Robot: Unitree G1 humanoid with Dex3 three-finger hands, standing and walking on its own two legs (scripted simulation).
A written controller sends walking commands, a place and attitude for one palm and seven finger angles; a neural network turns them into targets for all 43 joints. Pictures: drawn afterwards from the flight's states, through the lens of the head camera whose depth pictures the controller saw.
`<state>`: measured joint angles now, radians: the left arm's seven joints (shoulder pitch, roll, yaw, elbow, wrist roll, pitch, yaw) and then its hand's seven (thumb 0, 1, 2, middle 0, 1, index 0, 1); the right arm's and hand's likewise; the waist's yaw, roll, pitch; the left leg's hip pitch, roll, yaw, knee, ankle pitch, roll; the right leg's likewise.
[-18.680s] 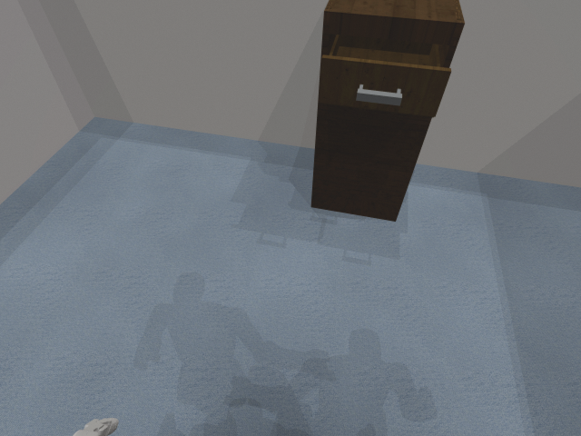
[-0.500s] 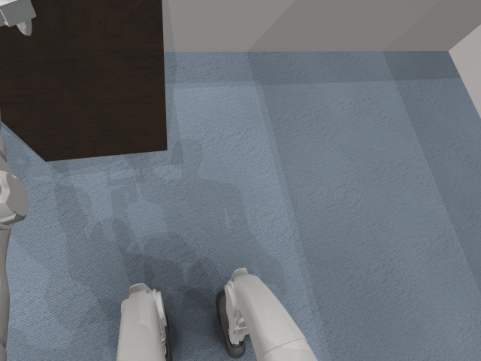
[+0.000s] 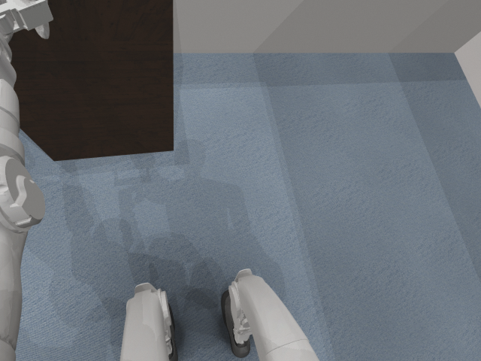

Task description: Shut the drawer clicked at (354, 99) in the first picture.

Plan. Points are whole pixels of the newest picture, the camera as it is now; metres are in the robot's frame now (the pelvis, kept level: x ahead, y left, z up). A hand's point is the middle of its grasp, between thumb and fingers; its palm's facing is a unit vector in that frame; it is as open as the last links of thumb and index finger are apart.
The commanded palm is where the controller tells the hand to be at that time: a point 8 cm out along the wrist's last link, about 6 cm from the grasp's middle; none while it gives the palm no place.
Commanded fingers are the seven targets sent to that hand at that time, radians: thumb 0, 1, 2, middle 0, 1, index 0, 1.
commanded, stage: pull the fist back off the drawer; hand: left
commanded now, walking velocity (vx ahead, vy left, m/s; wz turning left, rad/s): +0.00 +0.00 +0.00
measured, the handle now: out of the picture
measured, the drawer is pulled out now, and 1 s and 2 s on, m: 0.00 0.00 0.00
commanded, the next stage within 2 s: draw the hand back to the body in 0.26 s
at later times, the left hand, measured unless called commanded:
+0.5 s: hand (39, 11) +0.57 +0.17 +0.10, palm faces +0.01 -1.00 -0.05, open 3.3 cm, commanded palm +0.52 +0.21 +0.12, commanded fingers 0.00 0.90 0.90 -1.40 -1.60 -1.40 -1.60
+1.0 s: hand out of the picture +0.39 +0.20 +0.19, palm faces +0.14 -0.97 -0.19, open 3.3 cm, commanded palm +0.35 +0.25 +0.21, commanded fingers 0.00 0.90 0.90 -1.40 -1.60 -1.40 -1.60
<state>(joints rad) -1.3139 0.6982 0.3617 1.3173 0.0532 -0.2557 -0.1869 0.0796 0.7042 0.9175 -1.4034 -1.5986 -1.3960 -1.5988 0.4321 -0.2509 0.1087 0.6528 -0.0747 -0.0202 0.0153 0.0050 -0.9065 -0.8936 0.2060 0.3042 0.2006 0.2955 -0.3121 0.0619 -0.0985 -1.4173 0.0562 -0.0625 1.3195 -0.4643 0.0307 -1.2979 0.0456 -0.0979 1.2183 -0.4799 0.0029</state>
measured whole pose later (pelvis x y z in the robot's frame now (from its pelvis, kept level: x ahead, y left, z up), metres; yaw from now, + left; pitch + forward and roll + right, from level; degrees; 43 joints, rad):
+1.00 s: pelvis +0.06 -0.01 +0.11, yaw +3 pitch +7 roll -1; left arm -0.14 0.31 0.15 0.31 -0.12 -0.14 -0.06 0.02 0.89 0.90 -1.40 -1.60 -1.40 -1.60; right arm 0.20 -0.25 0.03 0.53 0.05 0.06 -0.06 0.01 -0.91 -0.89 0.20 0.30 0.20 0.29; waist -0.02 0.04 -0.09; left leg -0.51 0.02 0.01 0.75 -0.38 0.01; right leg -0.44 0.02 -0.03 0.71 -0.40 -0.01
